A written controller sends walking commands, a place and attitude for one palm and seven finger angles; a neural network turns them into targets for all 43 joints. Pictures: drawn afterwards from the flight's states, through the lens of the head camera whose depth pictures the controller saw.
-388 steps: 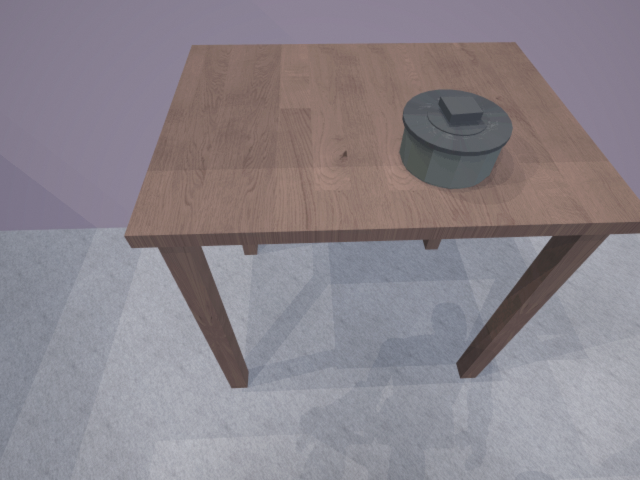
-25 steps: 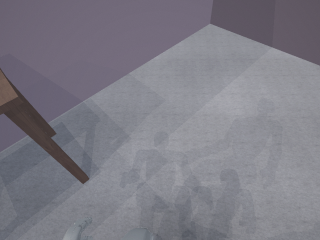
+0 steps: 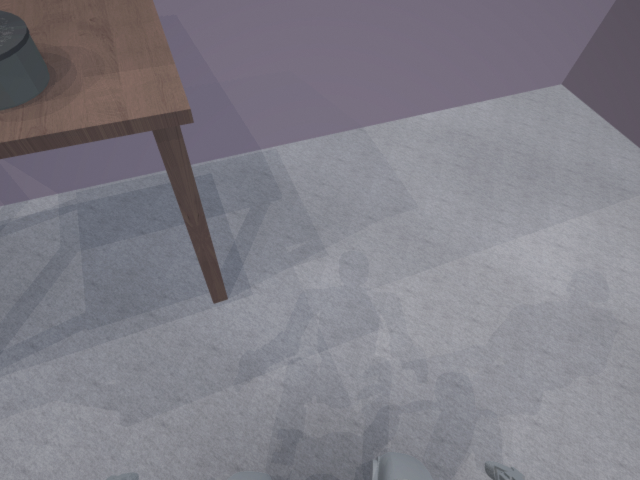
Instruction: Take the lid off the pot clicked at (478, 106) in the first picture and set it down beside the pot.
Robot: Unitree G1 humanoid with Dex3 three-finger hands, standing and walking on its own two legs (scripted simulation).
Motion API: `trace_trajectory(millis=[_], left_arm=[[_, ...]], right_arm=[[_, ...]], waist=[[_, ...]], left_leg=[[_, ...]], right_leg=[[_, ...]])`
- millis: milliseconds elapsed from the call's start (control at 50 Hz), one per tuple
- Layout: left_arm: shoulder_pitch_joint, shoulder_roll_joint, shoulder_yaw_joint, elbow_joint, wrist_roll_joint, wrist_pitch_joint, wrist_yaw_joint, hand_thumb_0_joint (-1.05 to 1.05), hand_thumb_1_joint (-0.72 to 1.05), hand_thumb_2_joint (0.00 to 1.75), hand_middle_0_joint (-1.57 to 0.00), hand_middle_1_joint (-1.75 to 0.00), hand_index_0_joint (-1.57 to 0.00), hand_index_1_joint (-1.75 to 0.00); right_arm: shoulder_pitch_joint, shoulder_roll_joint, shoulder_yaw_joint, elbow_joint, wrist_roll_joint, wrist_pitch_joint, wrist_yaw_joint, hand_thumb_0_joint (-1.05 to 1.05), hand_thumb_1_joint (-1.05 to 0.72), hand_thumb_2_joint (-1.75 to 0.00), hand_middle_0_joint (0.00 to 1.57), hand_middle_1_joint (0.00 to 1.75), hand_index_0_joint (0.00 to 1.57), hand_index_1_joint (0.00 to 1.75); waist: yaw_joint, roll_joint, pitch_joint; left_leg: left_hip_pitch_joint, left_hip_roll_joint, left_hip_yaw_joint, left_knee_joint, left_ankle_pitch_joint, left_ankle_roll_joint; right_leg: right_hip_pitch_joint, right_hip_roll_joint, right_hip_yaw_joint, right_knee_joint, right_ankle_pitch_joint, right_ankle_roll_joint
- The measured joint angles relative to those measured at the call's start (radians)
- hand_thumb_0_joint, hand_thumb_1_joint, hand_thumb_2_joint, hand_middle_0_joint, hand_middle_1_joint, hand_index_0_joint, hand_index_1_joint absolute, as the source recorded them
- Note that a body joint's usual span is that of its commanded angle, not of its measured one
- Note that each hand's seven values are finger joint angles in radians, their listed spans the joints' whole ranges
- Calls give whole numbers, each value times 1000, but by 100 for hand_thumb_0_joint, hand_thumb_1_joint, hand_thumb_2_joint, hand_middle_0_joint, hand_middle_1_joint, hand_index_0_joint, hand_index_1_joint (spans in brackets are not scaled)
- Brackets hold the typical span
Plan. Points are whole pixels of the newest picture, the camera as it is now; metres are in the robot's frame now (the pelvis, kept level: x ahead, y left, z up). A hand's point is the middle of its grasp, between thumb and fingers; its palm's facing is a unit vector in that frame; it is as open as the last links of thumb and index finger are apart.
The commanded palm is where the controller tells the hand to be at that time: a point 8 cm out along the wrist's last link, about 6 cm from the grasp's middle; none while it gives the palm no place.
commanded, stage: turn to face it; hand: left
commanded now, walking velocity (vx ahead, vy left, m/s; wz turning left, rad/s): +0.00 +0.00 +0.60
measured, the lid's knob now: out of the picture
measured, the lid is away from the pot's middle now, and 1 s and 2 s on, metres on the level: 0.00 0.00 0.00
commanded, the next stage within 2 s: take the last steps up to it in 0.64 s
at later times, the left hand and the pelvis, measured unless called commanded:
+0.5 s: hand out of the picture +0.05 +0.15 -0.13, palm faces +0.27 -0.91 -0.31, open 7.4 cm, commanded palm none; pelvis +0.01 -0.07 +0.01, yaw +17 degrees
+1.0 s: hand out of the picture -0.04 +0.18 -0.16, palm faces +0.48 -0.85 -0.22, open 7.4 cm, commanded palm none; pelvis +0.02 -0.02 +0.01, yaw +26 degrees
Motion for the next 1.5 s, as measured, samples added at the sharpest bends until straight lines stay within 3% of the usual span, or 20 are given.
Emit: trace_trajectory(millis=[160, 240, 280, 320, 360, 420, 480, 580, 700, 760, 800, 840, 940, 1040, 1180, 1220, 1260, 1320, 1380, 1500], left_arm=[[-58, -17, -9, -40, -2, -11, -3, 1, 91, 89, -19, -29, -19, -30], [-79, -34, -20, -56, -9, -21, 0, 1, 91, 89, -19, -29, -19, -30], [-78, -42, -27, -67, -12, -35, -1, 1, 91, 89, -19, -29, -19, -30], [-72, -60, -33, -69, -6, -54, 3, 0, 91, 89, -20, -29, -20, -30], [-58, -80, -44, -68, -1, -59, 6, 0, 91, 89, -20, -29, -20, -30], [-27, -100, -47, -57, 0, -55, 10, 0, 91, 89, -20, -29, -20, -30], [-1, -109, -47, -41, 3, -55, 9, 0, 91, 89, -20, -29, -20, -30], [40, -112, -47, -14, 9, -61, 7, 0, 91, 89, -20, -29, -20, -30], [88, -95, -37, 27, 16, -55, 6, 0, 91, 89, -20, -29, -20, -30], [113, -76, -27, 51, 6, -45, 7, 0, 91, 89, -20, -29, -20, -30], [107, -52, -18, 72, -2, -27, 8, 1, 91, 89, -20, -29, -20, -30], [100, -42, -13, 87, 1, -9, 8, 1, 91, 89, -20, -29, -20, -30], [77, -50, -12, 101, 10, -16, -20, 1, 91, 89, -19, -29, -19, -30], [46, -63, -17, 87, 11, -33, -31, 1, 91, 89, -19, -29, -19, -30], [-9, -86, -28, 62, 10, -60, -36, 1, 91, 89, -19, -29, -19, -30], [-20, -98, -31, 56, 13, -91, -35, 1, 91, 89, -19, -29, -19, -30], [-18, -117, -37, 53, 9, -113, -29, 0, 91, 89, -19, -29, -19, -30], [29, -138, -35, 64, 5, -124, -16, 0, 91, 89, -20, -29, -20, -30], [89, -149, -28, 101, 4, -126, -2, 0, 92, 89, -20, -29, -20, -30], [197, -158, -33, 176, 6, -134, -5, 0, 93, 89, -20, -29, -20, -30]], right_arm=[[42, 9, -1, 19, -4, 9, 4, 0, -90, -90, 20, 30, 20, 30], [57, 1, -11, 24, -6, 17, 3, 0, -90, -90, 20, 30, 20, 30], [68, -7, -19, 28, -2, 23, 2, 0, -90, -90, 20, 30, 20, 30], [71, -22, -31, 37, 5, 30, 1, 0, -90, -90, 20, 30, 20, 30], [71, -35, -43, 45, 3, 42, -2, 0, -91, -90, 20, 30, 20, 30], [70, -48, -51, 55, -3, 50, 5, 0, -91, -90, 20, 29, 20, 30], [65, -50, -52, 60, -4, 52, 14, 0, -91, -90, 20, 29, 20, 30], [37, -40, -42, 73, -1, 58, 15, 0, -91, -90, 20, 29, 20, 30], [-28, -17, -20, 70, 8, 42, 9, 0, -91, -90, 19, 29, 19, 30], [-38, -6, -6, 54, 8, 14, 7, 0, -91, -90, 19, 29, 20, 30], [-42, 16, 0, 52, 3, -1, 2, 0, -91, -90, 20, 29, 20, 30], [-33, 30, 13, 51, -2, -4, 0, 0, -91, -90, 20, 29, 20, 30], [30, 46, 27, 65, -5, -21, -13, 0, -91, -90, 20, 29, 20, 30], [107, 42, 21, 93, -4, -41, -18, 0, -92, -90, 20, 30, 20, 30], [215, 26, 18, 154, -9, -41, -16, 0, -92, -90, 20, 30, 20, 30], [245, 21, 14, 178, -1, -38, -15, 0, -91, -90, 20, 29, 20, 30], [257, 16, 8, 203, -3, -20, -9, 0, -91, -90, 20, 29, 20, 30], [247, 13, -3, 221, -12, -4, 5, 1, -91, -90, 20, 29, 20, 30], [214, 12, -13, 206, -14, -6, 12, 1, -91, -90, 20, 29, 20, 30], [137, 20, -22, 165, -12, -11, 26, 0, -91, -90, 19, 29, 19, 30]], waist=[[-27, 35, -30], [-48, 62, -34], [-52, 75, -40], [-48, 102, -41], [-53, 114, -40], [-51, 110, -39], [-50, 96, -33], [-27, 67, -16], [14, 37, 5], [20, 26, -8], [25, -9, -6], [34, -17, -15], [24, 16, -60], [0, 36, -86], [-40, 68, -85], [-43, 91, -78], [-45, 111, -75], [-30, 105, -86], [-28, 92, -91], [-10, 72, -86]], left_leg=[[14, -25, -93, -73, 51, -13], [-10, -35, -140, -46, 45, -36], [-32, -44, -163, -10, 29, -53], [-73, -47, -173, 94, -64, -68], [-144, -58, -139, 305, -192, -73], [-216, -38, -76, 553, -180, -83], [-234, -1, -46, 634, -128, -98], [-183, 40, -19, 511, -140, -110], [-71, 34, 29, 250, -166, -91], [32, 26, 59, 19, -20, -63], [29, 5, 61, 33, -45, -12], [40, 3, 57, 35, -68, 4], [104, -3, 27, -75, -26, 11], [163, -23, 8, -165, 2, 18], [205, -31, -5, -132, -67, -5], [166, -20, -11, 10, -140, -8], [66, -12, -15, 268, -205, -5], [-80, 16, 11, 518, -119, -12], [-187, 65, 14, 557, -9, -33], [-306, 128, 25, 443, 141, -62]], right_leg=[[30, 36, 42, -199, 33, 9], [104, 74, 37, -378, 28, -3], [172, 93, 25, -527, 106, -9], [206, 103, 1, -587, 120, -77], [215, 88, -25, -578, 116, -117], [251, 60, -51, -613, 128, -128], [276, 39, -79, -640, 136, -128], [289, 14, -119, -652, 135, -127], [268, 0, -156, -620, 120, -109], [241, -7, -181, -551, 83, -88], [191, -14, -128, -408, -20, -64], [134, 7, -78, -244, -98, -55], [36, 18, -35, -44, 16, -48], [17, 6, -27, -142, 63, -40], [119, 39, -65, -511, 110, -50], [161, 56, -85, -565, 191, -97], [188, 56, -116, -540, 152, -135], [258, 49, -124, -600, 130, -138], [332, 47, -124, -697, 154, -131], [444, 38, -136, -826, 161, -112]])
